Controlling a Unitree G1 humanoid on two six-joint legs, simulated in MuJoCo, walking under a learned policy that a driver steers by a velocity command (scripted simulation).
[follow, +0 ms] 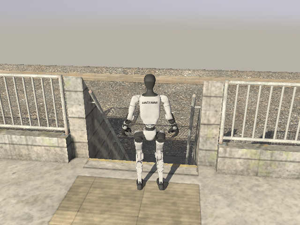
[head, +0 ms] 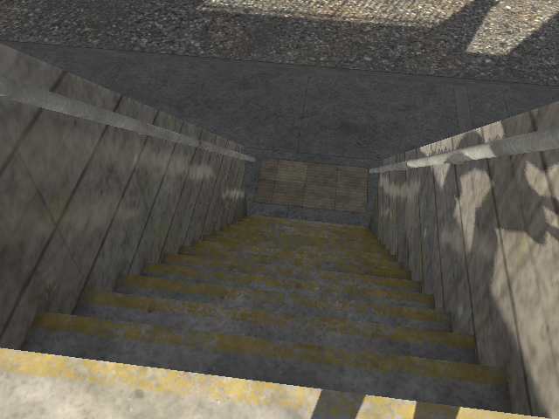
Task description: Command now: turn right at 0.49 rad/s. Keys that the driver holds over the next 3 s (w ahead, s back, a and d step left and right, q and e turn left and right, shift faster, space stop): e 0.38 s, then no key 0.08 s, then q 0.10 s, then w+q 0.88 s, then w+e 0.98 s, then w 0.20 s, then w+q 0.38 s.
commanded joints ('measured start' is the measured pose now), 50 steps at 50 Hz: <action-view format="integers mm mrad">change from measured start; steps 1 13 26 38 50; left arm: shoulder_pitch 32 108 -6 -91 165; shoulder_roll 96 254 94 59 70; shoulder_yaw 42 55 -12 -10 14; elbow -66 -127 -67 -51 87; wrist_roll -14 66 38 -18 20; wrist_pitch -5 -25 10 -129 -133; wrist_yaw -10 -46 16 -41 -34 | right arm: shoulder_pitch -10 -165 -107 109 8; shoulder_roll -133 -145 -67 -182 -73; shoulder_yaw -23 -24 25 7 22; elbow -81 -121 -34 23 -122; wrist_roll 2 4 22 39 59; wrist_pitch -28 5 11 -36 -40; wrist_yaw -17 -11 9 5 44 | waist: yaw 1 71 30 -13 51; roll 120 -194 -135 223 -72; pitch -108 -158 -146 69 53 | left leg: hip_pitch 224 -363 -32 119 -542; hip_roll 407 -5 17 242 65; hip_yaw -420 -133 -91 -618 -197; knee -243 675 162 -378 571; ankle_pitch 315 -463 -149 -487 16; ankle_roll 286 -83 -108 220 11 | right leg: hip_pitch -226 271 233 -47 463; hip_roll -60 -454 -212 -4 -289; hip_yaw -7 522 211 -73 61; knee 405 -547 -468 -203 -630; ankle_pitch -130 705 427 3 410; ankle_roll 27 -403 -235 -63 -165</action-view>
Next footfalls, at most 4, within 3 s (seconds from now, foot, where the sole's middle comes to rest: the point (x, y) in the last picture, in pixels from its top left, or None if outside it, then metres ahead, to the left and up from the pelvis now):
0.22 right None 0.02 -0.14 -0.76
0.62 left None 0.06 0.07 -0.76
1.24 left None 0.36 0.07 -0.76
1.80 right None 0.46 -0.07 -0.76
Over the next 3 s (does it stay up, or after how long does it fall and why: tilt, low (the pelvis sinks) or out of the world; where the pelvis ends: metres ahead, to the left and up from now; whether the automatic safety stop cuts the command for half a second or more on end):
stays up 0.81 -0.22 -0.48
